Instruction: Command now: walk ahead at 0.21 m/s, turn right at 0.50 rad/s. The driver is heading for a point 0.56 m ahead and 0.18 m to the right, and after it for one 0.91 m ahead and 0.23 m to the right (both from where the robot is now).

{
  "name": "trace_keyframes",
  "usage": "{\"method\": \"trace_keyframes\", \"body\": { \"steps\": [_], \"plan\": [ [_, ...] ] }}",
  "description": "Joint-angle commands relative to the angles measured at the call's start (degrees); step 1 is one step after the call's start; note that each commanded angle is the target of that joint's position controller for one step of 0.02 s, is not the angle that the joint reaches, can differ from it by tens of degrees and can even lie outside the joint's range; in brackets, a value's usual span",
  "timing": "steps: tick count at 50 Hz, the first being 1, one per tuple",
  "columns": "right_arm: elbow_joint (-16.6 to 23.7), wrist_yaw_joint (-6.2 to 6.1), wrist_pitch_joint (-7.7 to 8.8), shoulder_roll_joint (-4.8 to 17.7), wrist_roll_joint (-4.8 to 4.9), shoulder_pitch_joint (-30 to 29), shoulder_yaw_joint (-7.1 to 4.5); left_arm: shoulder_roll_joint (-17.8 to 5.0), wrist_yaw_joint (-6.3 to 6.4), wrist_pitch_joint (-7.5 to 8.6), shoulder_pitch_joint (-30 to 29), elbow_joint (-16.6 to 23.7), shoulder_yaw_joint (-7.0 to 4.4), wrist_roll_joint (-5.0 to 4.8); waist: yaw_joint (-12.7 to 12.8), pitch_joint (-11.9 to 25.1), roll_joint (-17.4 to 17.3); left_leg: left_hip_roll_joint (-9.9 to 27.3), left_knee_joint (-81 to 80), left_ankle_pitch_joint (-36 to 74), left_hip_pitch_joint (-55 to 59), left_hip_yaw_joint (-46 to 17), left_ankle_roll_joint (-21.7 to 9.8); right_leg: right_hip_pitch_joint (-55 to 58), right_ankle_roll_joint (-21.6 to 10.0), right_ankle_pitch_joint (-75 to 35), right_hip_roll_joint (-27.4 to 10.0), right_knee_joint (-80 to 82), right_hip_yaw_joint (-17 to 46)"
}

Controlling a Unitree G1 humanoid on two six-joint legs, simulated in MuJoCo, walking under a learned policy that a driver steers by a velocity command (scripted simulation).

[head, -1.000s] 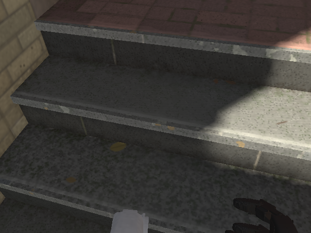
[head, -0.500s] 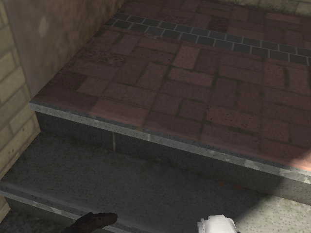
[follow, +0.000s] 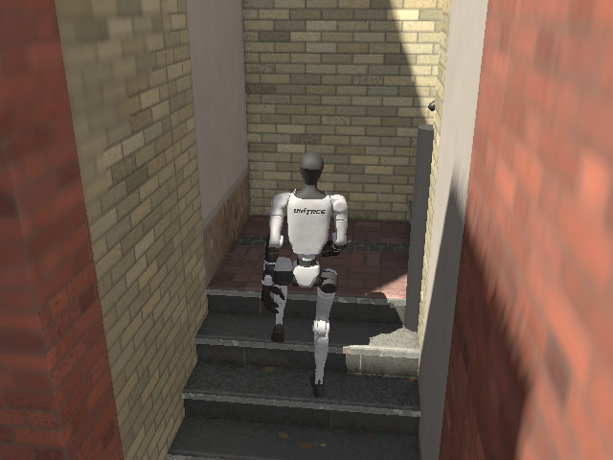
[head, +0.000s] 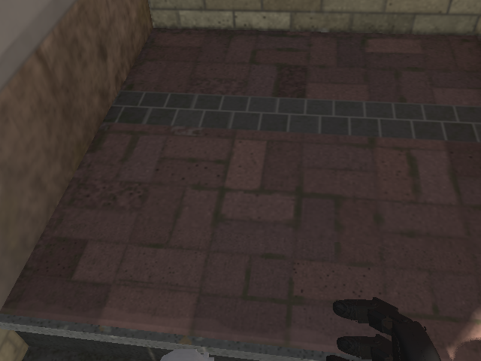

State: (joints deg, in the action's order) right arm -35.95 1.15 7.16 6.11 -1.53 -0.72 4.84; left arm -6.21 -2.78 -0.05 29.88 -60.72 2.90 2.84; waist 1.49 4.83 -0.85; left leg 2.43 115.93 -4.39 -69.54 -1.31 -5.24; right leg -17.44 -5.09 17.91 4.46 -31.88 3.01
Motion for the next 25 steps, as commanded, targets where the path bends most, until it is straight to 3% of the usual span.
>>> {"method": "trace_keyframes", "body": {
  "steps": [1,2,3,4,5,6,7,8,9,10,11,12,13,14,15,16,19,21,22,25],
  "plan": [
    [4.2,-0.45,-0.43,-2.7,0.11,-0.1,2.02,-5.7,2.18,0.1,-3.6,5.4,-1.35,0.27,-2.4,-0.9,6.7,0.1,5.8,-2.2,-6.7,5.4,3.0,1.8,-4.0,-34.1,-9.5,8.6,12.7],
    [6.2,-0.3,-0.06,-2.0,0.26,-4.1,2.3,-6.7,3.05,-0.82,-1.1,5.6,-1.98,-0.91,-0.7,-0.2,5.2,0.5,-3.5,-2.4,-7.8,6.1,4.3,5.3,-3.4,-29.6,-8.6,9.0,13.7],
    [9.5,-0.33,0.32,-2.5,-0.1,-11.2,2.75,-6.2,4.21,-1.73,3.4,5.4,-2.32,-1.79,1.8,-0.7,5.1,0.6,-10.0,-4.3,-8.8,6.0,5.4,7.0,-3.6,-29.4,-9.3,10.3,16.8],
    [11.4,-0.27,0.52,-2.3,-0.28,-15.2,2.84,-6.5,5.24,-2.14,5.3,6.0,-2.69,-1.66,3.0,0.3,4.9,0.4,-15.9,-4.0,-8.4,6.0,6.4,9.7,-4.0,-29.5,-10.8,11.6,18.7],
    [14.6,-0.34,0.11,-4.4,-0.78,-21.4,3.93,-9.7,6.73,-2.75,4.6,7.9,-4.5,-3.08,3.2,1.3,7.3,1.1,-30.1,-15.6,2.9,7.5,6.4,5.7,-4.9,-30.4,-13.4,21.4,19.2],
    [15.6,-0.56,-0.7,-3.1,-0.4,-21.2,3.19,-10.6,7.33,-3.02,5.0,8.2,-5.18,-3.5,2.1,2.1,9.6,0.8,-38.1,-20.3,11.5,8.0,5.9,5.8,-5.3,-33.4,-13.9,23.4,18.3],
    [11.5,-1.39,-1.33,0.0,1.21,-10.1,0.34,-10.7,6.84,-2.14,1.1,8.9,-5.32,-2.4,-3.5,8.4,15.7,-4.5,-43.2,-21.2,30.0,12.5,3.7,5.6,-5.8,-64.1,-11.6,19.1,11.8],
    [9.4,-2.03,-1.23,6.5,1.46,-2.2,-2.69,-13.7,5.88,-0.55,1.2,9.2,-5.97,-2.03,-6.4,14.3,20.9,-6.7,-46.8,-16.8,40.6,11.9,1.2,10.4,-6.4,-93.5,-11.5,13.8,11.6],
    [5.2,-1.97,-1.24,12.3,0.93,9.3,-5.3,-15.0,5.45,1.17,-7.9,11.7,-6.37,-2.98,-12.3,16.7,20.3,-2.8,-54.3,-15.8,46.3,1.7,-1.9,14.1,-4.6,-103.1,-11.6,2.0,10.3],
    [2.2,-1.62,-1.0,17.5,-1.87,21.1,-7.02,-14.9,4.43,3.17,-11.9,14.4,-6.61,-1.93,-15.3,27.4,3.2,7.2,-58.5,7.8,67.0,-14.4,-8.1,3.5,-3.7,-87.8,-8.9,-12.3,9.7],
    [1.7,-3.06,-3.15,19.1,-4.02,24.3,-8.13,-6.6,2.76,3.91,-11.8,16.7,-5.03,-2.06,-14.5,32.4,-24.0,22.9,-87.2,17.5,78.9,-47.8,-19.6,-16.6,1.8,-17.8,4.8,-42.4,7.3],
    [3.8,-4.54,-4.22,13.7,-4.08,16.3,-7.01,-7.3,0.37,4.02,-9.3,15.2,-5.56,-1.12,-10.4,31.0,-19.1,25.3,-92.9,0.8,69.8,-61.9,-20.1,-20.7,4.7,2.8,6.0,-70.7,14.6],
    [2.7,-5.2,-5.53,8.4,-0.58,8.5,-5.88,-4.4,-0.47,2.38,-14.9,19.1,-4.99,-2.24,-6.1,16.3,-12.6,22.6,-91.5,-16.1,56.0,-49.6,-15.3,-28.3,5.1,4.7,3.0,-80.8,10.3],
    [-0.3,-5.68,-6.14,2.7,1.28,4.1,-4.76,-2.3,0.13,0.32,-18.7,22.8,-3.71,-1.95,-2.2,1.7,-3.2,18.0,-87.8,-28.1,43.4,-33.4,-10.2,-33.1,4.6,2.6,-0.1,-81.1,6.7],
    [-2.8,-5.89,-6.09,0.7,1.71,2.2,-4.59,-4.0,1.07,-1.37,-16.2,23.1,-4.15,-1.86,2.2,-5.1,3.2,14.6,-82.4,-30.1,34.6,-19.8,-4.8,-31.2,4.1,-2.0,-3.2,-74.9,4.8],
    [-4.5,-5.65,-5.97,-0.4,0.68,1.2,-4.22,-4.5,1.83,-1.99,-13.6,22.6,-4.01,-2.62,4.1,-6.7,3.5,12.7,-81.0,-27.1,29.4,-12.8,-3.2,-27.8,3.7,-4.2,-3.4,-76.3,3.6],
    [-6.2,-4.76,-5.24,2.1,-0.37,3.3,-4.56,-1.9,3.03,-2.08,-12.0,23.2,-2.58,-3.88,4.7,-7.0,-0.8,12.2,-82.1,-18.9,29.5,-1.4,-3.6,-29.0,3.6,-15.2,-2.7,-77.5,2.3],
    [-5.2,-4.89,-5.24,5.4,-0.76,4.8,-5.48,-3.0,3.84,-2.27,-15.9,25.6,-2.51,-3.5,3.1,-5.4,-3.1,14.1,-83.3,-15.2,34.3,0.1,-4.6,-32.6,5.8,-20.1,-3.8,-74.2,2.0],
    [-5.0,-4.86,-6.03,5.7,-0.64,7.3,-5.41,-4.1,4.36,-2.73,-16.5,27.0,-2.69,-3.22,3.0,-3.3,-4.7,14.1,-84.0,-15.2,38.1,0.9,-4.3,-34.1,6.9,-21.8,-5.6,-68.8,2.6],
    [-1.8,-6.55,-6.99,8.8,-0.53,8.7,-6.45,-6.9,5.23,-4.09,-21.5,31.4,-3.58,-3.31,0.6,-1.5,-8.3,19.3,-86.2,-17.1,44.1,-3.1,-5.2,-36.8,10.2,-20.6,-8.5,-65.9,2.6]
  ]
}}
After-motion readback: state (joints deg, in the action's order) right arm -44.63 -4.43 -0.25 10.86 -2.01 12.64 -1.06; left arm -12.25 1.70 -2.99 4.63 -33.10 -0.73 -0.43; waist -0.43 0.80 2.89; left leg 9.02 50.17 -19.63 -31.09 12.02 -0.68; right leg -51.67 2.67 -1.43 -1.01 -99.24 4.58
